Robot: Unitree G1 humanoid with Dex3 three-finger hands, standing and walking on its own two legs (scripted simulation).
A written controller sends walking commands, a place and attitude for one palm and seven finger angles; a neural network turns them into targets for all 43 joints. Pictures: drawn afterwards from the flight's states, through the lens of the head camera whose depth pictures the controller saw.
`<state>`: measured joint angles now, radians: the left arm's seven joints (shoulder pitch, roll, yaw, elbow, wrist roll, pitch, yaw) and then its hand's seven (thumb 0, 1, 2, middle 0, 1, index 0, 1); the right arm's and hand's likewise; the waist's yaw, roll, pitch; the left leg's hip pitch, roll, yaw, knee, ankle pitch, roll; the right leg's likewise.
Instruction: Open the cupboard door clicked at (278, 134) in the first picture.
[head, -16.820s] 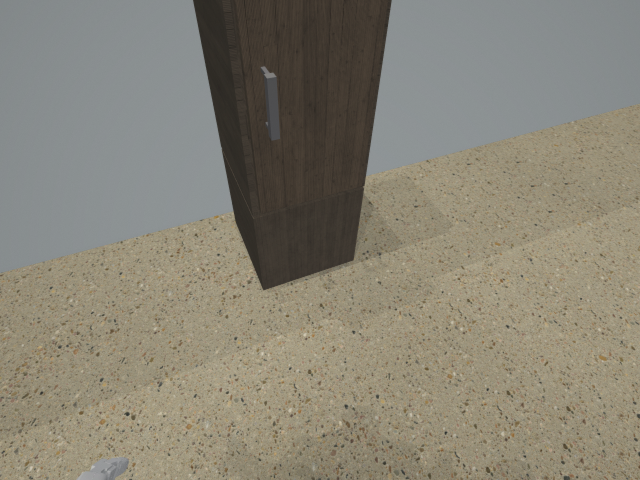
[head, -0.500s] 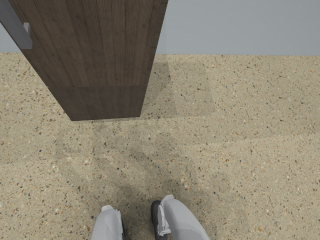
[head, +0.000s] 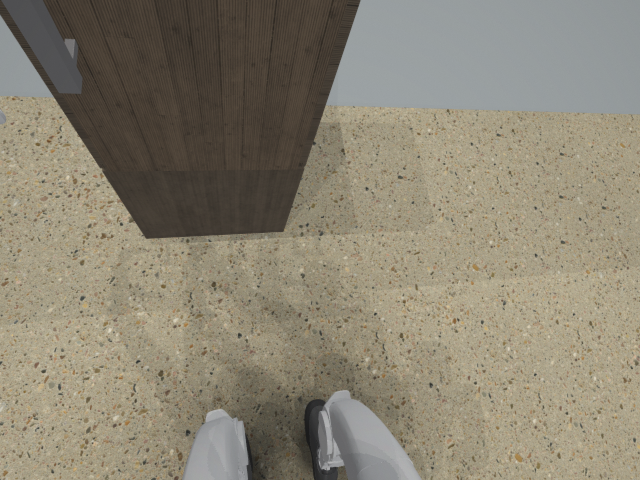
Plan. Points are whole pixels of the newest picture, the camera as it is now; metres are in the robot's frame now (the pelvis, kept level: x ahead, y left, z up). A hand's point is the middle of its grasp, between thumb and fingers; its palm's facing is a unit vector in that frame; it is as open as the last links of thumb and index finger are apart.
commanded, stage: slide the fingers in behind the handle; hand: left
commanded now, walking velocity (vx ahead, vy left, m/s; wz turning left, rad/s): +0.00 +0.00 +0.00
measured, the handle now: (40, 10) +0.59 +0.22 +0.09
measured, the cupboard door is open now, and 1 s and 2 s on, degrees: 0 0 0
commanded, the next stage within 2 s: close the thumb around the handle in 1.40 s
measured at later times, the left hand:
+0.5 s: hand (26, 51) +0.54 +0.23 +0.09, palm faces -0.02 -1.00 +0.00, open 14.0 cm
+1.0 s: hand (66, 51) +0.54 +0.20 +0.09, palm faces +0.01 -1.00 -0.03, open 13.9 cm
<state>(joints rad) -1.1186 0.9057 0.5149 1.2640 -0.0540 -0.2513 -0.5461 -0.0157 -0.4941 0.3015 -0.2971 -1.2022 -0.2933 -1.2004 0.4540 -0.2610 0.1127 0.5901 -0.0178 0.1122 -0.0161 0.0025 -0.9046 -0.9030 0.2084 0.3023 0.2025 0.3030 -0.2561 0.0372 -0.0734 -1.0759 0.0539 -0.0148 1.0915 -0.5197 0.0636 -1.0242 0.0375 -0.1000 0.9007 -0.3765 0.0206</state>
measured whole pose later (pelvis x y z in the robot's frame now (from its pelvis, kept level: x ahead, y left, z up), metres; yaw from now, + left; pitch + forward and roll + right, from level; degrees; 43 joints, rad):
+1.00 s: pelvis +0.00 -0.04 +0.00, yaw +1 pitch +26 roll -5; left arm -1.08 0.73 0.47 1.28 -0.04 -0.32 -0.36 -0.02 -0.49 0.30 -0.30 -1.20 -0.30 -1.21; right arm 0.43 -0.28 0.07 0.60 -0.02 0.08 -0.01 0.00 -0.91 -0.90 0.21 0.30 0.20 0.30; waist -0.25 0.04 -0.07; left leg -1.01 0.07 -0.01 1.06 -0.50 0.02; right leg -0.99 0.05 -0.09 0.93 -0.39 -0.02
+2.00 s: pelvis +0.00 -0.02 +0.01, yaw +1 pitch +25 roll -5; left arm -1.04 0.64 0.43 1.25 -0.05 -0.35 -0.30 0.00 0.43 0.70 -0.36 -1.30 -0.36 -1.30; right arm 0.44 -0.26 0.06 0.62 -0.03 0.09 0.01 0.00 -0.91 -0.90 0.21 0.30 0.20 0.30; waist -0.23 0.05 -0.09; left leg -0.98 0.04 0.00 1.05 -0.51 0.05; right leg -0.96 0.03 -0.07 0.91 -0.39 0.01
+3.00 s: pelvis +0.02 -0.02 +0.03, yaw +0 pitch +17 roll -2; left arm -0.21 0.12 0.20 0.39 -0.19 -0.31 -0.01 0.01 0.68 0.71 -0.34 -1.33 -0.36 -1.28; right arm 0.29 -0.23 0.00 0.50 0.01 0.05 0.06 0.01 -0.91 -0.90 0.20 0.30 0.20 0.30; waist -0.07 0.04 -0.16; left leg -0.69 0.03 0.07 0.88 -0.48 0.04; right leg -0.73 0.02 0.00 0.83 -0.39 0.00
